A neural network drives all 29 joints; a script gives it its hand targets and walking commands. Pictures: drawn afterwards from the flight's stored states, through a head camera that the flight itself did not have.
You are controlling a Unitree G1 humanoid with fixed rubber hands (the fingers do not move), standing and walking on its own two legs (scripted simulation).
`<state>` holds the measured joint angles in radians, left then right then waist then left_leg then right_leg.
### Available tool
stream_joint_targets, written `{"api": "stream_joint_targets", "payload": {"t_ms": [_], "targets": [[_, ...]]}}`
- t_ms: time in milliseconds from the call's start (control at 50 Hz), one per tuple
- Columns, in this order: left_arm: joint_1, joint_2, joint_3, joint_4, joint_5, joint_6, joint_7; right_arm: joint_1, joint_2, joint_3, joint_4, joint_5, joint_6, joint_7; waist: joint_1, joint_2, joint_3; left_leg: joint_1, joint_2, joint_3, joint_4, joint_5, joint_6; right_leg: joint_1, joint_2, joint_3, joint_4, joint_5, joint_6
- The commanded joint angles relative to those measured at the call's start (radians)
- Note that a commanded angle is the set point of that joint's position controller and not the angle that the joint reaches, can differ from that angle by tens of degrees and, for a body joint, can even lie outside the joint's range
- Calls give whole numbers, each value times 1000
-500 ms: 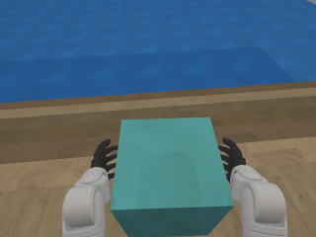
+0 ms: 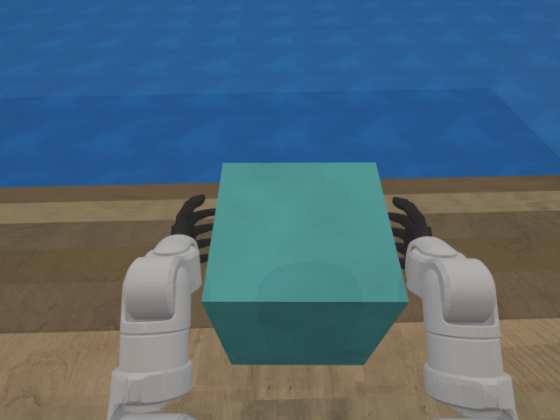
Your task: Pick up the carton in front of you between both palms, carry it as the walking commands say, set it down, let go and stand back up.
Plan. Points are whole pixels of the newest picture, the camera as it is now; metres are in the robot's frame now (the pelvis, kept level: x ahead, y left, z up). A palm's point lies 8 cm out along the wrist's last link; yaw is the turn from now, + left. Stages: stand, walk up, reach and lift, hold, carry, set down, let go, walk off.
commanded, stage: carry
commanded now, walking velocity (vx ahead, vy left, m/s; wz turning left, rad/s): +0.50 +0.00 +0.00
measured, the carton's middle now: (298, 271) +0.34 +0.01 +0.05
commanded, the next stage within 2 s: none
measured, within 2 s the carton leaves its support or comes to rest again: neither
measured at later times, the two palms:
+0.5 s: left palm (220, 115) +0.69 +0.17 +0.11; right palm (363, 119) +0.69 -0.13 +0.10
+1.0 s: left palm (244, 79) +1.11 +0.17 -0.01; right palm (338, 77) +1.12 -0.13 +0.00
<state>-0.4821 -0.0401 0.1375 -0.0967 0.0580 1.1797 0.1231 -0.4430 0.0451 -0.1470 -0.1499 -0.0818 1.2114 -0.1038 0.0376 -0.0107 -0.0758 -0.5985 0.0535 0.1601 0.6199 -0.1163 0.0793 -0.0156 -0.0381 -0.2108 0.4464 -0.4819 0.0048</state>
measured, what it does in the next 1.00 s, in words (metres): goes down: left foot, then right foot 0.05 m lower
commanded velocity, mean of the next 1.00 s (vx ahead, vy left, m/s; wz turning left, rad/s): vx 0.50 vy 0.00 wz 0.00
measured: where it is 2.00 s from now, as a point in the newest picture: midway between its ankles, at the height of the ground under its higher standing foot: (298, 244)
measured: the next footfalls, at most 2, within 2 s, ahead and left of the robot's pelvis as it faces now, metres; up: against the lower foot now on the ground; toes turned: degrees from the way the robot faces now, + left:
left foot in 0.02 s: +0.20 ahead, +0.09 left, +0.00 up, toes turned +9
right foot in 0.52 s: +0.46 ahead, -0.06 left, -0.05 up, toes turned +1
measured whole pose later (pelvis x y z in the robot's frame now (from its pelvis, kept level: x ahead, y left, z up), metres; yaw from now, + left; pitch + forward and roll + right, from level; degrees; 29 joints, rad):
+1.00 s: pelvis +0.74 +0.00 -0.20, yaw +2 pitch +2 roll -1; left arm -0.83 0.07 0.19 0.20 -0.02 1.18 0.16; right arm -0.78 -0.01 -0.23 0.13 -0.10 1.21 -0.10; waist 0.03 -0.02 -0.09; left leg -0.37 -0.12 0.10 0.49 -0.19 0.16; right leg -0.30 0.11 -0.03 1.47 -0.58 -0.07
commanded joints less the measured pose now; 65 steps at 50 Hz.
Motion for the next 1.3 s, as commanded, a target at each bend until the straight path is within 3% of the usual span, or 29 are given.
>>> {"api": "stream_joint_targets", "payload": {"t_ms": [0, 20, 40, 60, 120, 320, 400, 480, 520, 560, 580, 600, 620, 660, 700, 760, 820, 860, 920, 940, 960, 980, 1000, 1020, 1040, 1080, 1100, 1200, 1280], "targets": [[-683, -824, -632, 52, -417, 17, -223, -686, 758, 586, 90, 379, -19, 188, -79, -34, -278, 395, -90, 59, -90, -57, 25, -29, -127, 11, 306, 794, -75], [-714, -829, -606, 85, -414, 21, -218, -705, 759, 557, 120, 379, -16, 190, -110, 106, -383, 584, 108, -215, -92, -121, 30, -177, -85, 34, 564, 529, -47], [-745, -869, -585, 116, -411, 23, -214, -769, 754, 535, 157, 384, -19, 191, -88, 355, -442, 813, 326, -709, -232, -158, 147, -537, 90, 105, 798, 30, -16], [-809, -882, -569, 132, -415, 23, -208, -804, 815, 540, 174, 414, -20, 196, -109, 356, -439, 849, 318, -762, -276, -110, 170, -653, 85, 211, 941, -37, -40], [-927, -1030, -555, 146, -434, 3, -197, -1011, 983, 563, 131, 500, -39, 217, -96, 86, -410, 743, 252, -478, -158, 253, 129, -724, 2, 247, 929, 67, -79], [-889, -1096, -557, 81, -369, -17, -164, -1013, 1079, 578, 56, 496, -43, 223, -110, 161, -431, 765, 125, -164, -101, 652, 103, -645, 61, 108, 343, 300, -53], [-843, -1050, -597, 18, -366, -3, -177, -936, 1040, 619, 25, 471, -32, 219, -100, 148, -432, 864, 154, -154, 55, 789, 109, -697, 48, 111, 407, 362, -91], [-785, -995, -593, 46, -367, 25, -213, -867, 988, 638, 63, 437, -21, 215, -187, 88, -295, 1111, 116, -243, 137, 547, 74, -948, 14, 145, 172, 517, -70], [-756, -950, -554, 91, -351, 35, -224, -894, 998, 649, 90, 458, -17, 218, -137, -7, -237, 801, 40, -135, 137, 335, 44, -546, 39, 118, -114, 877, -59], [-770, -929, -541, 104, -326, 27, -228, -975, 1043, 679, 70, 497, -15, 228, -52, -76, -250, 670, -33, -85, 438, 540, 12, -224, 109, 30, -232, 764, -40], [-744, -921, -538, 122, -322, 11, -223, -1033, 1042, 685, 16, 519, -16, 232, 8, -284, -338, 99, -111, -49, 794, 306, -98, 355, -2, 190, -34, 1211, -149], [-717, -934, -534, 115, -323, 1, -218, -1054, 1054, 686, 11, 530, -12, 238, 126, -383, -406, -170, -147, -145, 949, -496, -87, 542, -139, 380, 83, 1407, -256], [-711, -963, -550, 95, -341, -1, -217, -1044, 1080, 680, 21, 532, -15, 238, 115, -242, -414, -270, -126, -215, 960, -548, -73, 562, -187, 481, 98, 1371, -278], [-866, -1052, -644, -37, -432, -5, -216, -993, 1067, 643, 38, 501, -29, 227, 108, 36, -358, -304, -78, -184, 714, -483, -56, 456, -179, 443, 54, 1217, -223], [-974, -1097, -702, -129, -511, -14, -219, -909, 1028, 593, 45, 438, -36, 204, 62, 36, -379, -158, -72, -127, 557, -283, -43, 284, -105, 387, 12, 1046, -208], [-988, -1100, -727, -105, -553, -25, -229, -820, 933, 524, 79, 336, -39, 176, 73, -14, -339, -45, -120, -66, -12, 173, -72, 186, 35, 279, 80, 910, -177], [-908, -1091, -709, 14, -556, -28, -246, -737, 858, 490, 136, 267, -43, 173, 12, -41, -368, 348, -124, -81, -76, 669, -28, -98, 62, 152, 313, 733, -106], [-880, -1068, -679, 112, -545, -19, -253, -725, 813, 469, 186, 252, -37, 181, -27, 63, -296, 507, -114, -86, -325, 892, -41, -221, 92, 115, 520, 559, -74], [-878, -982, -589, 252, -492, 11, -242, -752, 729, 419, 281, 283, -10, 187, -143, 122, -207, 768, 82, -152, -379, 867, -61, -394, 138, 135, 963, -120, -60], [-906, -940, -539, 294, -486, 36, -229, -786, 664, 385, 309, 282, 3, 180, -78, 222, -258, 944, 183, -288, 3, 1211, -12, -628, 187, 199, 1117, -289, -66], [-905, -918, -487, 288, -471, 65, -218, -828, 658, 363, 334, 306, 15, 170, -100, 383, -368, 1194, 355, -524, 141, 1356, 198, -926, 160, 288, 1279, -310, -52], [-925, -902, -494, 281, -464, 84, -202, -857, 719, 391, 319, 349, 29, 168, -101, 197, -436, 1100, 315, -532, 84, 990, 184, -918, 79, 301, 1215, -217, -86], [-983, -918, -472, 215, -471, 91, -190, -965, 780, 429, 231, 404, 32, 168, -118, 169, -537, 1036, 370, -701, 20, 501, 293, -927, 56, 300, 1223, -219, -72], [-1034, -926, -450, 143, -457, 86, -179, -1068, 880, 484, 145, 463, 37, 175, -95, 25, -510, 883, 365, -797, -64, 196, 312, -929, 46, 298, 1234, -216, -58], [-1071, -939, -428, 94, -428, 77, -168, -1212, 964, 528, 52, 524, 36, 184, -90, -82, -435, 790, 332, -784, -61, 182, 262, -936, 43, 321, 1192, -158, -67], [-1048, -974, -409, 60, -397, 63, -161, -1307, 1066, 581, -26, 603, 25, 187, -76, -115, -367, 617, 221, -643, -48, 234, 132, -856, 11, 320, 974, 50, -71], [-1014, -992, -408, 65, -382, 57, -160, -1304, 1090, 597, -40, 617, 16, 187, -84, -36, -396, 579, 186, -585, -43, 297, 103, -805, 21, 277, 928, 102, -69], [-846, -1017, -471, 75, -311, -1, -162, -1089, 1150, 643, 19, 589, -49, 202, -111, 119, -544, 775, 126, -393, 121, 884, 91, -766, 24, 195, 695, 346, -89], [-780, -1041, -564, 56, -305, -61, -176, -945, 1136, 688, 53, 550, -106, 221, -191, 99, -470, 1025, 18, -341, 245, 769, 55, -964, 70, 126, 393, 528, -87]]}}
